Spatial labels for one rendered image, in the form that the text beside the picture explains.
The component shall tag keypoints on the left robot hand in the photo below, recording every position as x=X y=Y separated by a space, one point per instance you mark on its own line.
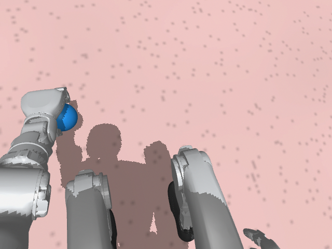
x=49 y=101

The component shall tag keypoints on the ball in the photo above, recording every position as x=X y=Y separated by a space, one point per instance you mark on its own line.
x=67 y=119

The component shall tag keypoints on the left robot arm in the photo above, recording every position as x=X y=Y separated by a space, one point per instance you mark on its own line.
x=24 y=180

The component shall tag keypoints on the right robot foot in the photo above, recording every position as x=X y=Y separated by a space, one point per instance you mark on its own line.
x=184 y=234

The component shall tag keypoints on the right robot hand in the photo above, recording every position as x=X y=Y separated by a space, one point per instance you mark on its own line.
x=260 y=239

